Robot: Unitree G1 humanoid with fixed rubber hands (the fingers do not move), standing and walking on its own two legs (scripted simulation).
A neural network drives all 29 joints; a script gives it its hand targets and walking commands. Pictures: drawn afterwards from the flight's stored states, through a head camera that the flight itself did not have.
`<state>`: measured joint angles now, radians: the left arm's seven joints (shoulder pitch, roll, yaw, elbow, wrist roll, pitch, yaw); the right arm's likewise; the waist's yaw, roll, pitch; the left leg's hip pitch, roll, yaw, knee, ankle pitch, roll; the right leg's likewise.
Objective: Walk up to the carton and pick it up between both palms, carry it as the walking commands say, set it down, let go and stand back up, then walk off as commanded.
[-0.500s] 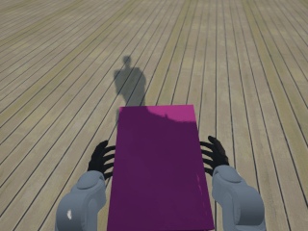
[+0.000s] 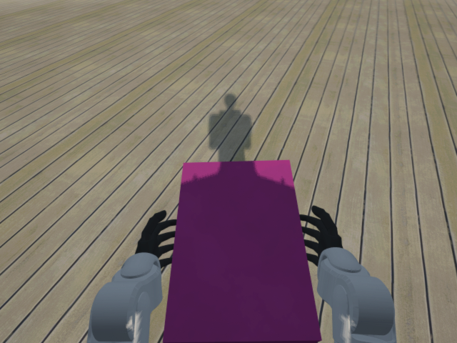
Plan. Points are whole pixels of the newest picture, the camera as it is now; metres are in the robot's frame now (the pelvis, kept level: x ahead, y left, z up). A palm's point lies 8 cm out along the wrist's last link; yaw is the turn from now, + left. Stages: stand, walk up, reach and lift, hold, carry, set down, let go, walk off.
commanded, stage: carry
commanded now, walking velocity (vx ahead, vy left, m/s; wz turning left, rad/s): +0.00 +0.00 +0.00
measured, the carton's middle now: (238, 262) +0.27 -0.01 +0.01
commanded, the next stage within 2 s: none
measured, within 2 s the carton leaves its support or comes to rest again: neither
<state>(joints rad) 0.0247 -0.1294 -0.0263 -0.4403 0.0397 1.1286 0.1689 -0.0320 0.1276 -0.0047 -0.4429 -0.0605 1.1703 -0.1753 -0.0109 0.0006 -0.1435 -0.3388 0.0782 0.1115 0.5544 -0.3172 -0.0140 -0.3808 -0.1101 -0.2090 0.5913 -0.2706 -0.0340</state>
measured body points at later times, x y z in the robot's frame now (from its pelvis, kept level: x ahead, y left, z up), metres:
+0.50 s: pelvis -0.05 +0.02 +0.00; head -0.08 +0.02 +0.45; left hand +0.20 +0.16 +0.09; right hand +0.21 -0.12 +0.09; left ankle -0.02 +0.14 -0.73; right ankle +0.03 -0.09 -0.73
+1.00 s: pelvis -0.04 +0.05 +0.00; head -0.07 +0.04 +0.45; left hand +0.21 +0.18 +0.08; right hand +0.22 -0.10 +0.08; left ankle -0.02 +0.14 -0.73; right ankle +0.02 -0.09 -0.73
